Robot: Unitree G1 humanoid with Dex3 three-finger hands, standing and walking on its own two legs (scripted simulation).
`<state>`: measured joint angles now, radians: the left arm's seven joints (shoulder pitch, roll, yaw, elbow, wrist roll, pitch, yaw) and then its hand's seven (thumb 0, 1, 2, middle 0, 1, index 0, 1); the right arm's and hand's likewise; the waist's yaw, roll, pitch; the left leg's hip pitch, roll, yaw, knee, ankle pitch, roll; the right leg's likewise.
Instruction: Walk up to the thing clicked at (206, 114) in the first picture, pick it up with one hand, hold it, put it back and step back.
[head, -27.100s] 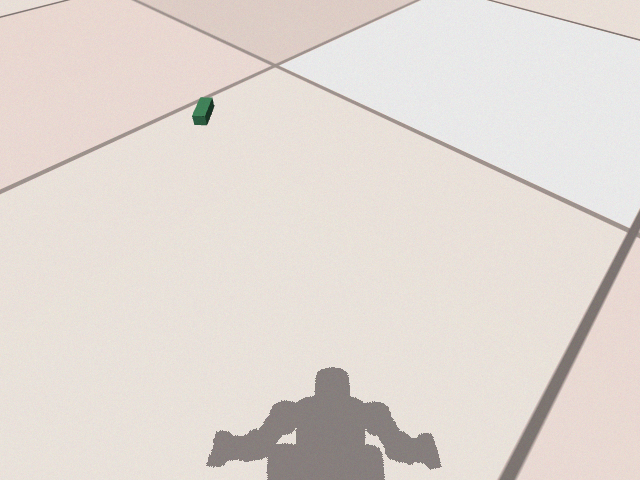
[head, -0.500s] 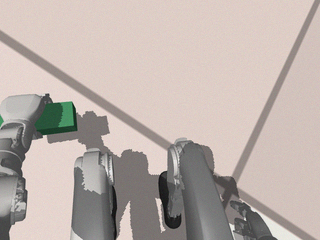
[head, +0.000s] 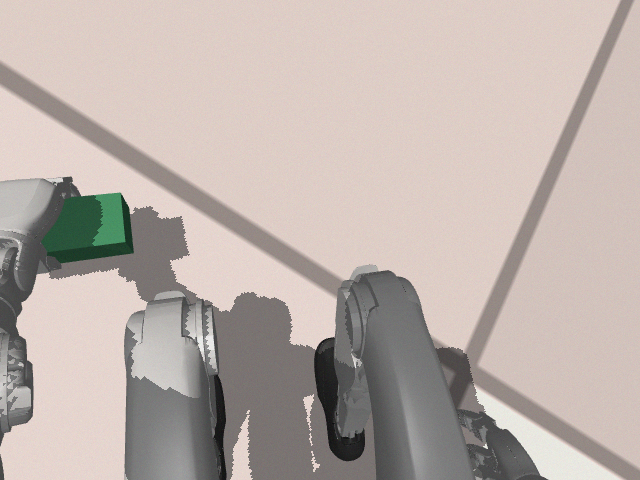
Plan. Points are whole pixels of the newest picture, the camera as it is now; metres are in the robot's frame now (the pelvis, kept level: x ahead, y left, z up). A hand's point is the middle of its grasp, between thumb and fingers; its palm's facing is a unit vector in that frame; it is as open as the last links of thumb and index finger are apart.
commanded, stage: lower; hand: left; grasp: from above
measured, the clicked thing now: (47, 233) +0.42 +0.31 -0.21
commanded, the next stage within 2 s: rest in 0.28 s
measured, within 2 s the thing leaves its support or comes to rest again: neither
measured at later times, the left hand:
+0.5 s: hand (59, 241) +0.41 +0.30 -0.25, palm faces -0.48 -0.07 -0.88, open 10.2 cm
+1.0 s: hand (68, 242) +0.42 +0.31 -0.28, palm faces -0.47 -0.10 -0.88, open 10.2 cm
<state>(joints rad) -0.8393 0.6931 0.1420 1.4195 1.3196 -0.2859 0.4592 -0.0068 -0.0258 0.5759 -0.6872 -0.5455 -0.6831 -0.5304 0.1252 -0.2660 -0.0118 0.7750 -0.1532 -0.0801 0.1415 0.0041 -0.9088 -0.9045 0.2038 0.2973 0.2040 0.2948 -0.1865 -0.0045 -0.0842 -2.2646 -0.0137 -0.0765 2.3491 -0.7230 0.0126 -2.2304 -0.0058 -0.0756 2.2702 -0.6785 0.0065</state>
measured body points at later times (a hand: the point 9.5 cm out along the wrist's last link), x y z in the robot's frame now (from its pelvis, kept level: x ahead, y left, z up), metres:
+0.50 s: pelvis +0.01 +0.00 -0.04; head +0.26 +0.08 +0.33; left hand +0.43 +0.31 -0.20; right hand +0.07 -0.28 -0.14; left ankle +0.07 +0.12 -0.32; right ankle +0.09 -0.12 -0.32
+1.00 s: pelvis +0.00 +0.00 -0.06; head +0.26 +0.09 +0.30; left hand +0.44 +0.31 -0.23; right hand +0.06 -0.28 -0.14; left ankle +0.07 +0.12 -0.32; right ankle +0.09 -0.12 -0.32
